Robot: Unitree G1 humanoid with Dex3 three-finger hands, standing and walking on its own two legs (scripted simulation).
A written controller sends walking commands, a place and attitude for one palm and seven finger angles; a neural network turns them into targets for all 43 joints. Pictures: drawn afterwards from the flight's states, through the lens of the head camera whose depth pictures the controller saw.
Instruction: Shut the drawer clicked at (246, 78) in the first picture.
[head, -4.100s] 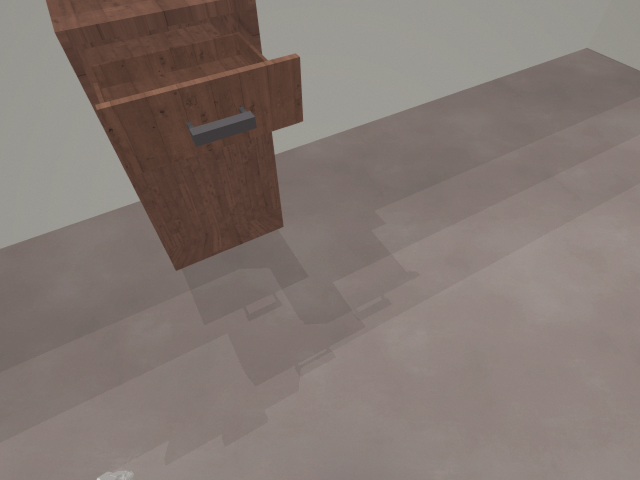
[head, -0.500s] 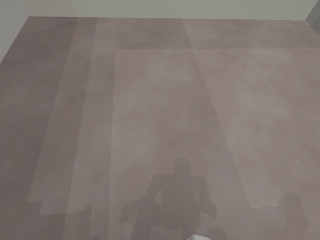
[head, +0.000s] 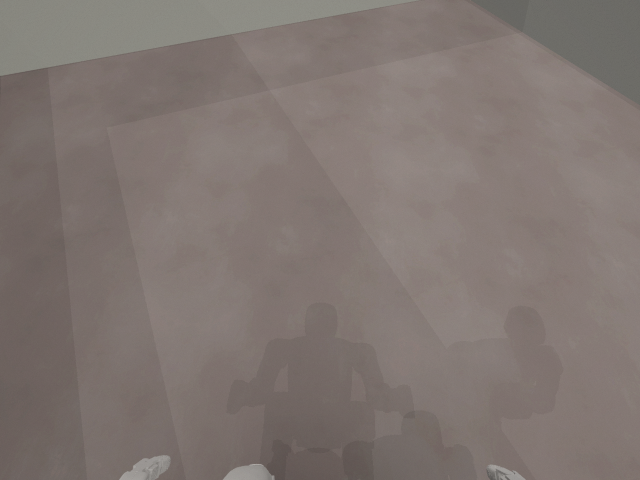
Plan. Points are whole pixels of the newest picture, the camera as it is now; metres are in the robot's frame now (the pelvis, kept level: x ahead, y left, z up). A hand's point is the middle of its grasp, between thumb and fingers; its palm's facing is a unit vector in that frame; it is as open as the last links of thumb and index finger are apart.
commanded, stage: walk to a spot facing it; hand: left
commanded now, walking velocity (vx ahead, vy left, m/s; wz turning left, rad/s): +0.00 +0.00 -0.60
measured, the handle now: out of the picture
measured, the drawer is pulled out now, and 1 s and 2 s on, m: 0.30 0.30 0.30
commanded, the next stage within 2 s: turn to face it in 0.66 s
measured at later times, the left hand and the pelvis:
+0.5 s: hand (216, 465) +0.16 +0.16 -0.16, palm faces -0.32 -0.92 -0.24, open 7.4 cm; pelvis -0.01 +0.00 -0.01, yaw -19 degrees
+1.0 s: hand (221, 447) +0.18 +0.16 -0.19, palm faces -0.37 -0.91 -0.17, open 7.4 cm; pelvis +0.09 -0.01 +0.00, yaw -26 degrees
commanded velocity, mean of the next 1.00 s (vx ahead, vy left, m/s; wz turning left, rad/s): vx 0.07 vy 0.00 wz -0.24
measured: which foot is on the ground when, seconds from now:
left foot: up 0.00-0.02, down 0.04-0.48, up 0.50-0.88, down 0.90-1.00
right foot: down 0.00-0.04, up 0.06-0.48, down 0.50-0.92, up 0.94-1.00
